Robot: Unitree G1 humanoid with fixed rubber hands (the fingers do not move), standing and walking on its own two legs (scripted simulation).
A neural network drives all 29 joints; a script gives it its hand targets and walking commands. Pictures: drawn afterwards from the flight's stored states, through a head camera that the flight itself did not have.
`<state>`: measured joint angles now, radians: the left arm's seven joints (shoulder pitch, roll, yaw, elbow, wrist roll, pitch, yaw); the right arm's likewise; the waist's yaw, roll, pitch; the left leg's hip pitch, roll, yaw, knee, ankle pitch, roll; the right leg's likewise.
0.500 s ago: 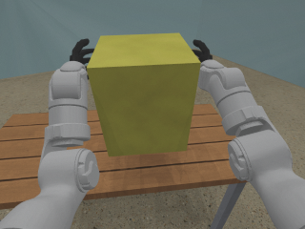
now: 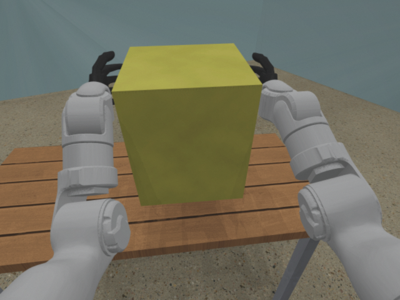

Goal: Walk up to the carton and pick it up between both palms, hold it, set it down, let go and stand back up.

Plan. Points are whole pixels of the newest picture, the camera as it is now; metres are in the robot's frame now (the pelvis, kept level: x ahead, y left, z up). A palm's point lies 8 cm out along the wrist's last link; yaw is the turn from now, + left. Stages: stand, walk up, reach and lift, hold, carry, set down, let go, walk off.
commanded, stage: hold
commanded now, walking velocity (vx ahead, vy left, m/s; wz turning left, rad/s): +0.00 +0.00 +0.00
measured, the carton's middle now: (187, 124) +0.39 +0.01 +0.24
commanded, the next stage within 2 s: none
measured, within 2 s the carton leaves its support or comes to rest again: neither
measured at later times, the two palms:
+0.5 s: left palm (102, 94) +0.37 +0.16 +0.31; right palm (267, 91) +0.37 -0.14 +0.31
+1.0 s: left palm (98, 92) +0.37 +0.17 +0.31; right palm (265, 88) +0.37 -0.14 +0.31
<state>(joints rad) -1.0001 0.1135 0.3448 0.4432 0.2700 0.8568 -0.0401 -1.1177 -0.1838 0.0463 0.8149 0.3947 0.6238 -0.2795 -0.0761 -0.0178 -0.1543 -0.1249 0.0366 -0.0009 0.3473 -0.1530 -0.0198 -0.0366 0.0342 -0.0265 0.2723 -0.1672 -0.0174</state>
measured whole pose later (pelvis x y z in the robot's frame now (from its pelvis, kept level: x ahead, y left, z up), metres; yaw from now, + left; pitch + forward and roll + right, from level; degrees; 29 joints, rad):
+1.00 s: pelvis +0.00 +0.00 +0.00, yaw +0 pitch -4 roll -1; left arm -1.01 0.12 0.34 0.49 0.27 0.85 -0.05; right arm -1.13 -0.18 0.04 0.85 0.38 0.63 -0.28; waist -0.07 -0.03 -0.16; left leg -0.12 0.04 -0.01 0.35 -0.16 -0.02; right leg -0.02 0.04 -0.03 0.27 -0.17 -0.02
